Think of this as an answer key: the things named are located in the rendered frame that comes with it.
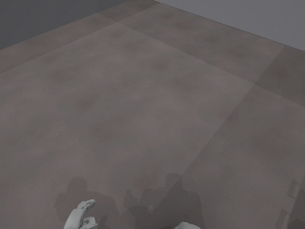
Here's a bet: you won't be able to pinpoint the left robot hand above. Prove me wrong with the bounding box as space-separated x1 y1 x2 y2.
63 199 98 229

